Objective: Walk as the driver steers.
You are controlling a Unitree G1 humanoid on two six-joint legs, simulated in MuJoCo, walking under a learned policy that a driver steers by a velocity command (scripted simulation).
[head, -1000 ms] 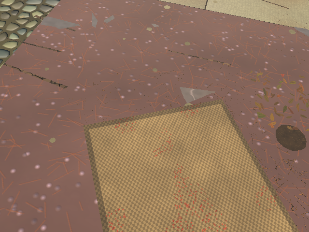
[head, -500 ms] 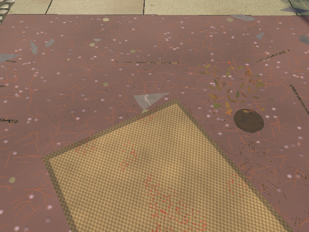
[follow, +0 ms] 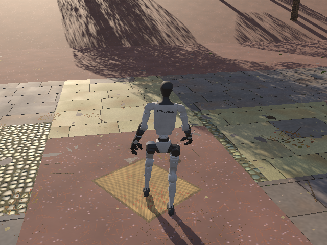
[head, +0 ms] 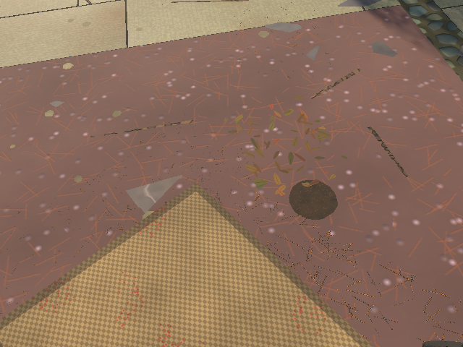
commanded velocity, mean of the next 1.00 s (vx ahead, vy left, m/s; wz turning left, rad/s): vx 0.49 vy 0.00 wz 0.42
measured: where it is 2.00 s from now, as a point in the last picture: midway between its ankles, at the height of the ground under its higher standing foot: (180, 221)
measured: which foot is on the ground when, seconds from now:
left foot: up 0.00-0.20, down 0.22-0.68, up 0.70-1.00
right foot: down 0.00-0.22, up 0.24-0.66, down 0.68-1.00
